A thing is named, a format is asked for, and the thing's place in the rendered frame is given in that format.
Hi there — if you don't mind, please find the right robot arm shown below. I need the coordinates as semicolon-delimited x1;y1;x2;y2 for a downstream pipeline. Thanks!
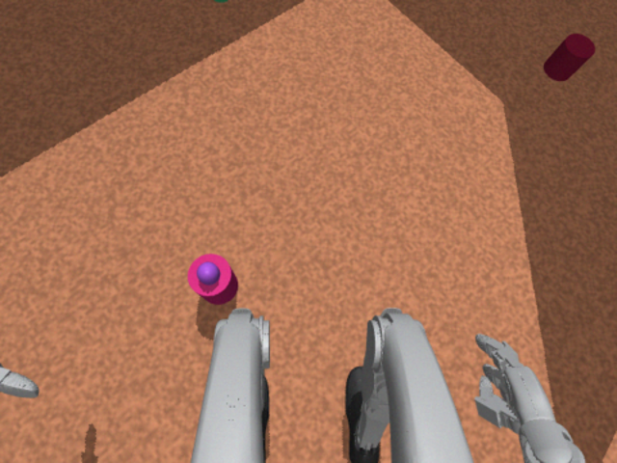
519;420;585;463

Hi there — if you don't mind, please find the right robot hand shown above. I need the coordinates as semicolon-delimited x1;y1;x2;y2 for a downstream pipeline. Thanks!
474;334;556;434

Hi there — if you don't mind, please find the left robot hand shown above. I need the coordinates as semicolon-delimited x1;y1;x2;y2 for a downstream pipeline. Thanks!
0;364;40;398

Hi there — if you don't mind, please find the right robot foot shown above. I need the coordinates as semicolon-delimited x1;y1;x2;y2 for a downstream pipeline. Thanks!
345;367;380;463

